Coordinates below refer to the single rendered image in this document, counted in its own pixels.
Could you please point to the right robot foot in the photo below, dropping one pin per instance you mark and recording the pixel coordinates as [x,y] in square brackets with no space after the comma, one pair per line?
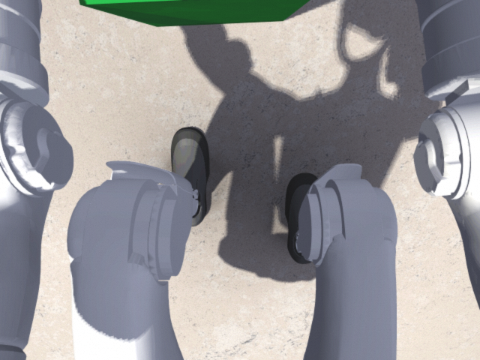
[295,194]

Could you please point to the robot right upper arm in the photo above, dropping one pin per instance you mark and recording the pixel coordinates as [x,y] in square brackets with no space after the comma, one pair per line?
[447,164]

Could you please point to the right robot forearm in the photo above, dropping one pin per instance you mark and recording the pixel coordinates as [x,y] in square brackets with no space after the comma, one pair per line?
[451,32]

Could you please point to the robot left upper arm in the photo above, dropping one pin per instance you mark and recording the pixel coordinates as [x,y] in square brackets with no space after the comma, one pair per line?
[35,160]

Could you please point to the robot foot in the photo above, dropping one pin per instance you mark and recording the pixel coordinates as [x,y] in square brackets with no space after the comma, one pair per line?
[190,159]
[295,194]

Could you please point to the left robot foot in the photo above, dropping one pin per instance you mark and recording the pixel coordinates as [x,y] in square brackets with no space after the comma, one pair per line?
[190,159]

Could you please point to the carton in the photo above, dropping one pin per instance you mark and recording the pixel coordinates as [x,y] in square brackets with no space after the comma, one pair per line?
[197,12]

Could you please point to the left robot forearm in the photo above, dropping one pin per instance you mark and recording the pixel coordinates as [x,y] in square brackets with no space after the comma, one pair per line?
[21,73]

